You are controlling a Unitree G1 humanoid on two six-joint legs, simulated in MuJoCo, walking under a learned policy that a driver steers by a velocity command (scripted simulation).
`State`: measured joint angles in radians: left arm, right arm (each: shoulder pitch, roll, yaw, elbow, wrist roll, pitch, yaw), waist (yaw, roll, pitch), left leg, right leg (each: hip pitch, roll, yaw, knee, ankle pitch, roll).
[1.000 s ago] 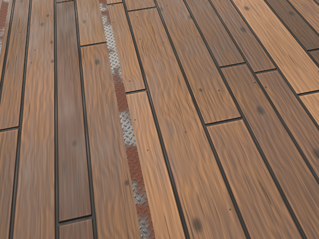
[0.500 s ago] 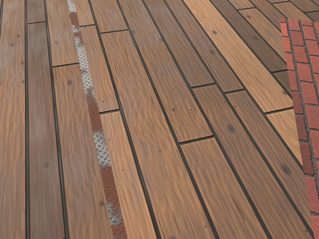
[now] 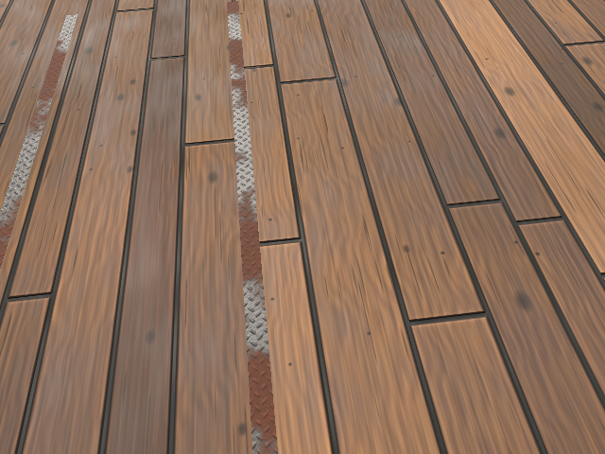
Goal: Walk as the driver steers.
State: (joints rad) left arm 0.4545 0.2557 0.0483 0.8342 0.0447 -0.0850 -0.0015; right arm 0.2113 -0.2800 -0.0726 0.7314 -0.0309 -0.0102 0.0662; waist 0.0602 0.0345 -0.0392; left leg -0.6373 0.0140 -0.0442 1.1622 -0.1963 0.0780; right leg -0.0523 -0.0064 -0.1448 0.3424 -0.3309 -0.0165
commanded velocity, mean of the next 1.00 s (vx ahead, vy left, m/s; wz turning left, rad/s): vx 0.96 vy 0.00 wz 0.45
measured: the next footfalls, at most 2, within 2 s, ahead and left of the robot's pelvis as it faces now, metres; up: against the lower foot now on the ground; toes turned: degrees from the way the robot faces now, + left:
left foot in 0.28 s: +0.36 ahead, +0.10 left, +0.00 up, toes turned +18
right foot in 0.72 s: +0.83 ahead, +0.17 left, +0.00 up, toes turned +29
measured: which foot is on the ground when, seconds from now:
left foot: up 0.00-0.26, down 0.28-0.74, up 0.76-1.00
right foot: down 0.00-0.28, up 0.30-0.70, down 0.72-1.00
